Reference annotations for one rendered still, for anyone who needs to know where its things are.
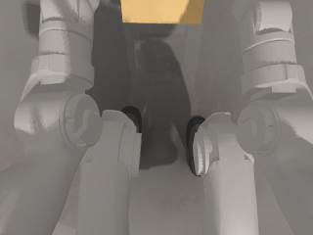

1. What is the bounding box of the robot right upper arm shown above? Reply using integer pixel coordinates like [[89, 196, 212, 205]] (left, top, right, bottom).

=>
[[235, 100, 313, 235]]

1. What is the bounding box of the carton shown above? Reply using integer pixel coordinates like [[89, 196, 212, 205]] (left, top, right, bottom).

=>
[[120, 0, 204, 24]]

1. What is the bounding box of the right robot thigh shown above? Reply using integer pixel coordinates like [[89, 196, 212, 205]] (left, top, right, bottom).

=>
[[193, 121, 259, 235]]

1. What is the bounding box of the left robot foot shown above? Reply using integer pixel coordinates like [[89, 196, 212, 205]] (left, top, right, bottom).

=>
[[121, 106, 142, 133]]

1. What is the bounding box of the robot left forearm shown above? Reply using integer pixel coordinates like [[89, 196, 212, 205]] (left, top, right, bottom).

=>
[[19, 0, 100, 103]]

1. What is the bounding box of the robot right forearm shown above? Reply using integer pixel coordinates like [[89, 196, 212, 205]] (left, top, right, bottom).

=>
[[231, 0, 313, 104]]

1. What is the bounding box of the robot left upper arm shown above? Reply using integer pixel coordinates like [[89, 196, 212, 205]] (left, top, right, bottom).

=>
[[0, 90, 104, 235]]

